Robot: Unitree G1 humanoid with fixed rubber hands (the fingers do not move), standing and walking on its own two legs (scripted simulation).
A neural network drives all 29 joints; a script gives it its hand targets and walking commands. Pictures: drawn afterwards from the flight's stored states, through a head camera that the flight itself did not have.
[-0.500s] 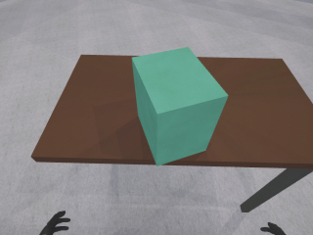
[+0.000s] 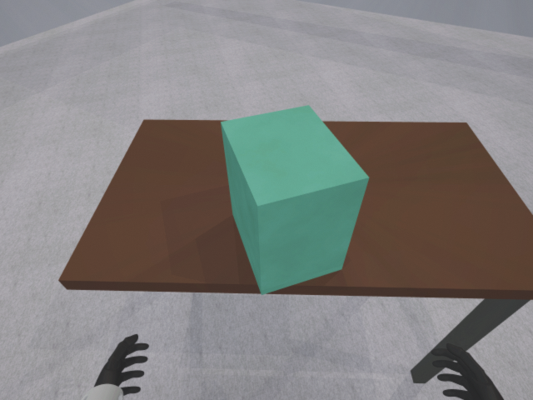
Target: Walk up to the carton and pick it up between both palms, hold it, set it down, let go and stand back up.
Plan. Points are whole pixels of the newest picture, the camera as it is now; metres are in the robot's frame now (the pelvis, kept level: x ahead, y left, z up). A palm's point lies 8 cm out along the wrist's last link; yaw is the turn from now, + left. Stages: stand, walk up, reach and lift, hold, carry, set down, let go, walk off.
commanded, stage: reach and lift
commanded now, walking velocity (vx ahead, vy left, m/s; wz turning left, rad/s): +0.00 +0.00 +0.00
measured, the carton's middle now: (285, 200) +0.44 -0.01 +0.06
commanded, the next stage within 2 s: none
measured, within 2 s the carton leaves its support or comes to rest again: neither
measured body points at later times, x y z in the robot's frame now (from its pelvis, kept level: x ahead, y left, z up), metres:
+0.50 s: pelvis -0.01 -0.01 +0.00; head -0.03 -0.02 +0.45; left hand +0.19 +0.20 +0.00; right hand +0.19 -0.28 -0.02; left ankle -0.01 +0.14 -0.74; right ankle +0.03 -0.11 -0.74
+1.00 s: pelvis +0.01 -0.01 +0.01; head +0.00 -0.01 +0.46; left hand +0.21 +0.15 +0.06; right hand +0.22 -0.28 +0.03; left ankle -0.01 +0.14 -0.74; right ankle +0.03 -0.11 -0.74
